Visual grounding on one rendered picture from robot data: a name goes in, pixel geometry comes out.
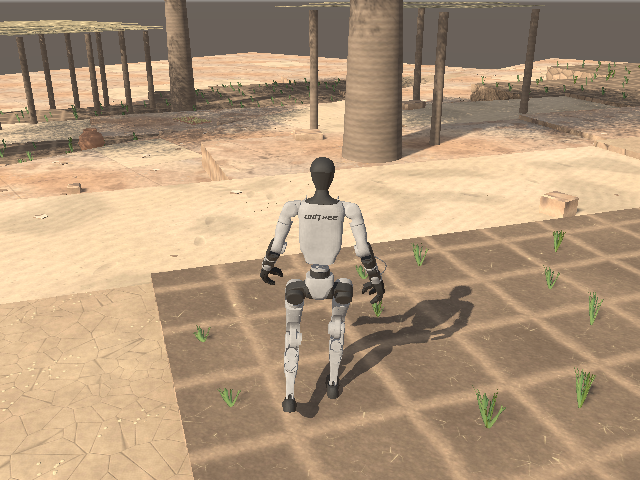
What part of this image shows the right robot shin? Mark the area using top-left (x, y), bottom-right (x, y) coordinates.
top-left (329, 322), bottom-right (345, 386)

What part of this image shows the right robot forearm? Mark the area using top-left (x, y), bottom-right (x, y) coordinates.
top-left (361, 242), bottom-right (382, 284)

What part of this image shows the left robot upper arm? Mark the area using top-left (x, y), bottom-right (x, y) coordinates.
top-left (270, 200), bottom-right (301, 254)

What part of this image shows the left robot forearm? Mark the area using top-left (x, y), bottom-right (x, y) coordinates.
top-left (262, 238), bottom-right (280, 271)

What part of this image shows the right robot upper arm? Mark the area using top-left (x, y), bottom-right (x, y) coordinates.
top-left (342, 201), bottom-right (371, 258)

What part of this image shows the robot torso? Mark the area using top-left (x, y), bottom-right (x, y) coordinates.
top-left (298, 195), bottom-right (345, 300)

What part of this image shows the robot right hand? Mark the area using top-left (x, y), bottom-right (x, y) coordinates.
top-left (362, 280), bottom-right (385, 304)

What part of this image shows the robot left hand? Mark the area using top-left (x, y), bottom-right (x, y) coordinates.
top-left (260, 267), bottom-right (283, 285)

